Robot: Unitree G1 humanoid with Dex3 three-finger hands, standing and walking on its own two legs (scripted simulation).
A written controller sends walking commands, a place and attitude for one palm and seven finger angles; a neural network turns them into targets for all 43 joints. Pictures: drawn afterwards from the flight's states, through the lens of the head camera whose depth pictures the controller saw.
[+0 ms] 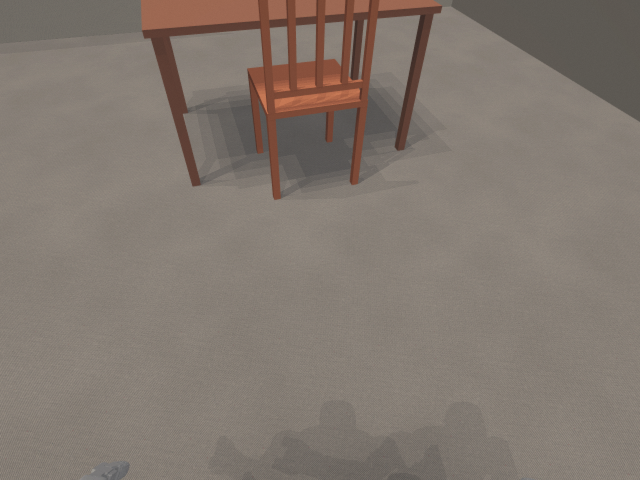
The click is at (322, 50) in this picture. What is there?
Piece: chair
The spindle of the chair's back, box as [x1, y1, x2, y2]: [315, 0, 325, 86]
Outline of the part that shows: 316,0 315,84 316,86 321,86 323,67 325,0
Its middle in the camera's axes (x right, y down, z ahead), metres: -0.01 -0.72 +1.38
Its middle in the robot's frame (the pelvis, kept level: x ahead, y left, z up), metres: +1.51 +0.08 -0.05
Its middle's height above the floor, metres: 0.72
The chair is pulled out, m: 0.00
